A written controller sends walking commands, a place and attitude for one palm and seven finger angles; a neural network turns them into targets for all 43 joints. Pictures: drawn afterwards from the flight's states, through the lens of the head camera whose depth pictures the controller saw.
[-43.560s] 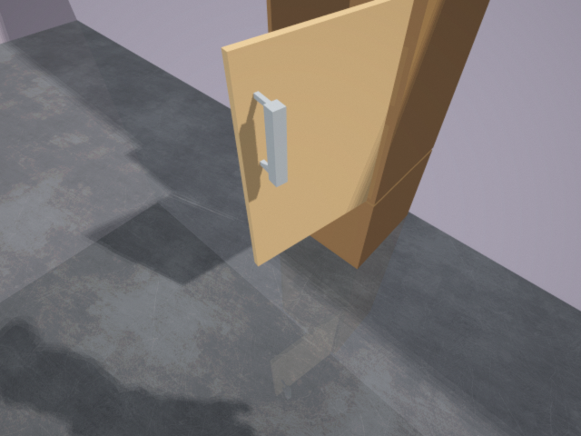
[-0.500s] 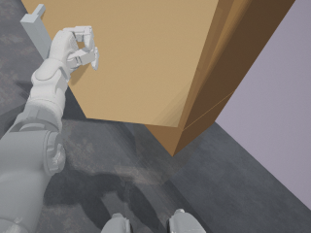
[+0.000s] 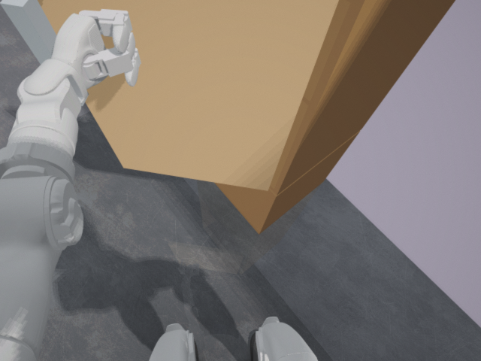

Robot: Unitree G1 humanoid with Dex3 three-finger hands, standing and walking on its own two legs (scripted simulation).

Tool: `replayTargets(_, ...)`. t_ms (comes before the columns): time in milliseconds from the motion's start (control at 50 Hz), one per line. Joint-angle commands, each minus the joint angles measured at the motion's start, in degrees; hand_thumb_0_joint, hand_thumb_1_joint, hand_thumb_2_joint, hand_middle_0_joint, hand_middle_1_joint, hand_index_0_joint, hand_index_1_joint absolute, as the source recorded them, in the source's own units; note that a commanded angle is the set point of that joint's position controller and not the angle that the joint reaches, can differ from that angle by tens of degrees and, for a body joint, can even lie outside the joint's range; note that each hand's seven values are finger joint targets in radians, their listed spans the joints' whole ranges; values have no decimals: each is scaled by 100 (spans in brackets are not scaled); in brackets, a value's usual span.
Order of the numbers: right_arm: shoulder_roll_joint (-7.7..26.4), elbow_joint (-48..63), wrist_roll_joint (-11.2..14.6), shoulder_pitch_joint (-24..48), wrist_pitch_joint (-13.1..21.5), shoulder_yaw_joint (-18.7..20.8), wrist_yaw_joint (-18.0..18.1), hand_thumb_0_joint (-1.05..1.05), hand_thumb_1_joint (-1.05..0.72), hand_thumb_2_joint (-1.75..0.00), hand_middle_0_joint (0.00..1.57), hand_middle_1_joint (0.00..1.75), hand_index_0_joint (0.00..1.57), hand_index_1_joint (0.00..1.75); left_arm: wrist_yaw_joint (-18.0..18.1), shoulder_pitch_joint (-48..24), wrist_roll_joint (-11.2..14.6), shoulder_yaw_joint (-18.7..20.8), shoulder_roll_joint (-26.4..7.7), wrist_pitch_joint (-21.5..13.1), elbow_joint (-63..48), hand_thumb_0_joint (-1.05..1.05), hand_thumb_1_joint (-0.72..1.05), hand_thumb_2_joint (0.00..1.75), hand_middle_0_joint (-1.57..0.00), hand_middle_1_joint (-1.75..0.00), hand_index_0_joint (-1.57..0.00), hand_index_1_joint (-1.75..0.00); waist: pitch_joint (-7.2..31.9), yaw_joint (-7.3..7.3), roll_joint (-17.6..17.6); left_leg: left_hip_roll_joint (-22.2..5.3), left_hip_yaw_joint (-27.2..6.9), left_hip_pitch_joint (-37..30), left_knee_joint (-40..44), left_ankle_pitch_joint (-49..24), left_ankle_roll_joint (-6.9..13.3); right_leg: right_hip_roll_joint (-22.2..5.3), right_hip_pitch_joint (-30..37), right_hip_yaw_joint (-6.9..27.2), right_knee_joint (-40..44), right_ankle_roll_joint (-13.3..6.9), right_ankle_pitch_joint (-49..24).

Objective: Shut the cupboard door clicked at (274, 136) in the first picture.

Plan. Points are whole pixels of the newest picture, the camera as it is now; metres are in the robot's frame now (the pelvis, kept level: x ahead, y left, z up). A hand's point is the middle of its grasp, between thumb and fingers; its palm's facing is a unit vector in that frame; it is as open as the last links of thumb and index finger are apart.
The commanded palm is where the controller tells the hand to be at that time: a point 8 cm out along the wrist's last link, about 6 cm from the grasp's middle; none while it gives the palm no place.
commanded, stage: push the door shut along its arc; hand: left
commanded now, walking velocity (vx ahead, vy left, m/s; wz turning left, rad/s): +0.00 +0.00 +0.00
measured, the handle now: (60, 46) +0.58 +0.21 +0.14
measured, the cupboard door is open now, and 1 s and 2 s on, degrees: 42 35 35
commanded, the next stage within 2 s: pull the fist back off the door in 0.08 s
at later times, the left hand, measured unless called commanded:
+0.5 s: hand (160, 49) +0.56 +0.06 +0.14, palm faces +0.09 -0.99 -0.06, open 3.1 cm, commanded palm +0.52 +0.11 +0.14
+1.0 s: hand (148, 96) +0.47 +0.08 +0.14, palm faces +0.06 -1.00 +0.03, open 3.1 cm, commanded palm +0.45 +0.13 +0.14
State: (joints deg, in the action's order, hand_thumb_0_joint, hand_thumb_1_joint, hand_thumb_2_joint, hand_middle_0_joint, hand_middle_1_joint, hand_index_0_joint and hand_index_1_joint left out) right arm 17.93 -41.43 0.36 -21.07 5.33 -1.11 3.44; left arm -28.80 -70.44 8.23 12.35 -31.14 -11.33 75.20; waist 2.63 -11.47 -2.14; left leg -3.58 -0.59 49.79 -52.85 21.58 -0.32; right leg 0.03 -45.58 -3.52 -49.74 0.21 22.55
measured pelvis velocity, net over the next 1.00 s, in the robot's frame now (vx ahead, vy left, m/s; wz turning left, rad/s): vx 0.01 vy -0.01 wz -0.01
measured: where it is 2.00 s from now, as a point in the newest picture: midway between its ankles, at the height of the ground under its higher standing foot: outside the picture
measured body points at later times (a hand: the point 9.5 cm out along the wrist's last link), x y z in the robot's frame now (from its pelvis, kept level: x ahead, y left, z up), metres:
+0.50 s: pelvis +0.00 +0.00 -0.01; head +0.11 +0.00 +0.43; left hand +0.55 +0.12 +0.15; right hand -0.04 -0.23 -0.13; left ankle +0.03 +0.12 -0.69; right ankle +0.01 -0.13 -0.69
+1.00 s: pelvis +0.01 -0.01 +0.02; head +0.07 -0.02 +0.47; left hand +0.46 +0.13 +0.14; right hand +0.06 -0.29 -0.09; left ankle +0.03 +0.12 -0.69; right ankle +0.01 -0.13 -0.69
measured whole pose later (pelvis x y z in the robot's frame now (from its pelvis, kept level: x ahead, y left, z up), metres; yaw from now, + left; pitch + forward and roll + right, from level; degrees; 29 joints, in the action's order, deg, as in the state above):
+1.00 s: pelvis +0.01 -0.01 +0.02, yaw -1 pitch +10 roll -1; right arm 16.4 -38.9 0.5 -20.4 2.8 2.7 -0.4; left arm 4.9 -42.0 5.7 10.7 -8.5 -17.2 51.1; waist 4.1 -5.0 -2.3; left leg -3.9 1.1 34.1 -44.0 19.9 -1.3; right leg 0.5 -31.5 -1.9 -42.7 -0.5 21.2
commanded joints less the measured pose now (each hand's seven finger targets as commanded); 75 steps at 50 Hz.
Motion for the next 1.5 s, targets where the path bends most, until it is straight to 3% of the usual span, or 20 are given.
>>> replayTargets(0,987,34,-17,-1021,174,367,53,0,-90,-90,20,30,20,30,30,-3605,112,-61,-498,-299,-1239,0,90,90,-130,-150,-130,-150,2822,-594,-648,227,-317,-2897,208,-1685,265,254,-236,76,661,-62,-1447)
replayTargets(160,1000,-144,-37,-1031,278,386,57,0,-90,-90,20,30,20,30,168,-4131,19,-373,-72,-302,-1263,0,90,90,-130,-150,-130,-150,2953,-751,-912,160,-469,-3225,110,-1736,241,265,-861,-28,506,-95,-1144)
replayTargets(180,741,64,-27,-1304,285,316,-34,0,-90,-90,20,30,20,30,1318,-4347,382,714,-223,-120,-1386,0,90,90,-130,-150,-130,-150,3091,-500,-1046,108,-561,-2783,225,-1516,145,215,-613,25,562,-76,-1046)
replayTargets(200,713,84,-77,-1367,295,318,-155,0,-90,-90,20,30,20,30,1919,-4118,177,537,81,-27,-1325,0,90,90,-130,-150,-130,-150,3250,-489,-1022,109,-594,-2817,292,-1484,95,229,-541,-8,483,-39,-1033)
replayTargets(240,707,115,-185,-1470,291,368,-300,0,-90,-90,20,30,20,30,2634,-3926,39,661,264,-25,-1389,0,90,90,-130,-150,-130,-150,3345,-512,-580,87,-678,-2807,269,-1731,87,232,-465,-76,399,4,-1179)
replayTargets(320,620,213,-493,-1621,250,409,-632,0,-90,-90,20,30,20,30,4113,-3487,-762,834,332,-505,-1758,0,90,90,-130,-150,-130,-150,3603,-259,-576,171,-528,-2612,78,-2130,37,256,-287,-125,234,-9,-1382)
replayTargets(360,625,237,-532,-1651,161,443,-764,0,-90,-90,20,30,20,30,4302,-3092,-1265,602,298,-727,-1668,0,90,90,-130,-150,-130,-150,3437,-254,-572,159,-412,-2534,167,-2023,38,255,-236,-93,275,-35,-1351)
replayTargets(420,693,367,-492,-1665,-18,493,-770,0,-90,-90,20,30,20,30,4108,-2705,-1468,707,-79,-829,-1642,0,90,90,-130,-150,-130,-150,3313,-154,-491,223,-238,-2436,357,-1862,92,278,341,0,461,-85,-1558)
replayTargets(540,631,596,-216,-1383,-184,478,-558,0,-90,-90,20,30,20,30,3520,-2131,-643,1028,-123,-680,-1824,0,90,90,-130,-150,-130,-150,2958,110,277,283,53,-2177,879,-1272,143,318,1497,158,986,-37,-1723)
replayTargets(620,545,622,-207,-1288,-133,484,-530,0,-90,-90,20,30,20,30,3540,-1406,-618,1041,-3,-1037,-2218,0,90,90,-130,-150,-130,-150,2604,301,249,319,184,-2159,967,-1350,169,320,1768,203,1059,-38,-1975)
replayTargets(700,508,582,-168,-1179,-156,541,-577,0,-90,-90,20,30,20,30,3477,-599,-796,479,642,-1078,-2085,0,90,90,-130,-150,-130,-150,2170,278,383,315,245,-2204,1057,-1213,173,273,1624,183,1152,-29,-1877)
replayTargets(760,495,669,-66,-979,-199,568,-546,0,-90,-90,20,30,20,30,3313,-322,-560,133,1107,-880,-2398,0,90,90,-130,-150,-130,-150,2196,339,244,348,291,-2515,1155,-1264,166,257,1763,186,1282,-40,-1940)
replayTargets(860,436,713,47,-611,-165,574,-406,0,-90,-90,20,30,20,30,3255,-724,-174,-74,1284,-913,-3651,0,90,90,-130,-150,-130,-150,2406,371,72,368,271,-2988,1217,-1449,175,252,2035,213,1353,-37,-2213)
replayTargets(960,341,649,50,-344,-28,560,-378,0,-90,-90,20,30,20,30,3431,-359,-324,-352,1481,-1198,-4328,0,90,90,-130,-150,-130,-150,2596,465,-71,350,201,-3357,1152,-1763,156,234,1995,168,1175,-47,-2452)
replayTargets(1100,395,610,125,-111,-182,442,-292,0,-90,-90,20,30,20,30,3453,-195,-364,-196,1326,-484,-2811,0,90,90,-130,-150,-130,-150,1482,375,663,402,230,-2573,1381,-939,172,133,1910,236,1481,11,-1789)
replayTargets(1160,376,660,110,-53,-185,385,-272,0,-90,-90,20,30,20,30,3407,-541,-215,-204,1444,-492,-2844,0,90,90,-130,-150,-130,-150,1749,397,443,419,203,-2720,1330,-1097,160,125,1938,234,1404,-16,-1924)
replayTargets(1220,435,858,54,-21,-146,432,-287,0,-90,-90,20,30,20,30,3322,519,-135,401,889,-824,-3608,0,90,90,-130,-150,-130,-150,2806,879,306,411,207,-3101,1256,-1969,130,143,2673,208,1102,-90,-2814)
replayTargets(1280,350,1037,70,68,-95,442,-361,0,-90,-90,20,30,20,30,3144,1350,-161,245,1044,-955,-4460,0,90,90,-130,-150,-130,-150,3006,1035,328,387,290,-3205,1257,-2470,144,143,2976,190,1003,-80,-3385)
replayTargets(1320,375,1118,115,142,-144,463,-377,0,-90,-90,20,30,20,30,3024,2165,-200,187,1036,-760,-4749,0,90,90,-130,-150,-130,-150,2720,1102,416,372,334,-3154,1352,-2505,165,145,3086,166,1079,-67,-3438)
replayTargets(1480,311,1306,327,875,-85,355,-103,0,-90,-90,20,30,20,30,2777,2352,305,-258,1370,275,-6747,0,90,90,-130,-150,-130,-150,1514,988,423,365,297,-3504,1879,-1496,245,156,2895,118,1788,-11,-2171)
